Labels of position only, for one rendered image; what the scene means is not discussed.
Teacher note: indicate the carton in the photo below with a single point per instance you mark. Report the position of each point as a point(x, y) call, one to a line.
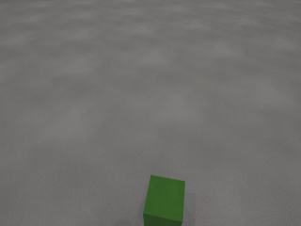
point(164, 202)

